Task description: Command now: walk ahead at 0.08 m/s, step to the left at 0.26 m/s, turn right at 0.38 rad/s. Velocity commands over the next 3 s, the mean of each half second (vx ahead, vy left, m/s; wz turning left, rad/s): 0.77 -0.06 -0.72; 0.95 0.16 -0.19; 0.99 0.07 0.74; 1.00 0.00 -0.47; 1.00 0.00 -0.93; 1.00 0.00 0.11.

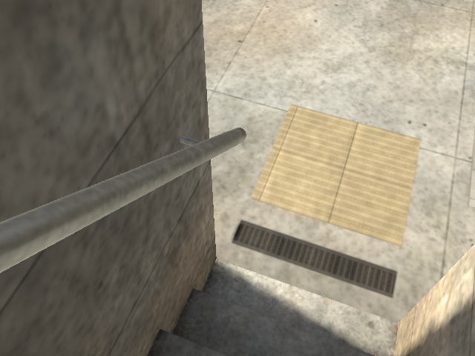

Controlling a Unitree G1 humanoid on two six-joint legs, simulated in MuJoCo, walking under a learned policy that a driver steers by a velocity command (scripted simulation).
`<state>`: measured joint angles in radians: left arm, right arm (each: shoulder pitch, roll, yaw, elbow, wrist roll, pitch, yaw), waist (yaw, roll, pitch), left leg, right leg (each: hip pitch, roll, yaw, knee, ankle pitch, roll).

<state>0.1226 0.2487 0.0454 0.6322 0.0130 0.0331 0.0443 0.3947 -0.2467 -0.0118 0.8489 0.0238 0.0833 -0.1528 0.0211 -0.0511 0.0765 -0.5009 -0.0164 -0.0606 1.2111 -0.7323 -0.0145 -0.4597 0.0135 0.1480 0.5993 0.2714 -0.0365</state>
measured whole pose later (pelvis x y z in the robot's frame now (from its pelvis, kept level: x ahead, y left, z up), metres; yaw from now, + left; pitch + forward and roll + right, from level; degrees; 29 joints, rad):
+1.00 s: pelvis +0.60 -0.25 -0.63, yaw -28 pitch -5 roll -5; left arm 0.30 0.10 0.01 0.91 0.00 -0.06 0.10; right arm 0.20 -0.19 -0.04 0.72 0.01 0.02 -0.03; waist -0.09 0.10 0.06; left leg -0.84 0.07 -0.17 1.18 0.36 -0.04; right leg -0.24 -0.13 -0.19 1.27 -0.90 0.10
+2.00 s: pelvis +1.53 -0.26 -0.92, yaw -18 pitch +1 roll +1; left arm 0.14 0.28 0.08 0.68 -0.03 -0.03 -0.03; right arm 0.45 -0.20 -0.04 0.99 -0.02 -0.09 -0.03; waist -0.06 -0.02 -0.02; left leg 0.05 0.01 0.23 0.42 -0.48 0.00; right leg -0.91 -0.06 -0.01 1.08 0.03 -0.08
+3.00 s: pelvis +2.25 -0.66 -0.91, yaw -41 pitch +1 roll -1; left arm 0.07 0.22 0.01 0.59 0.00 -0.12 -0.01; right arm 0.47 -0.26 -0.03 0.78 0.06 -0.07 -0.01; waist -0.07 0.04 -0.01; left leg -0.32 -0.01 -0.11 1.18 -0.41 0.03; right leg -0.37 0.00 0.00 0.61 -0.26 0.02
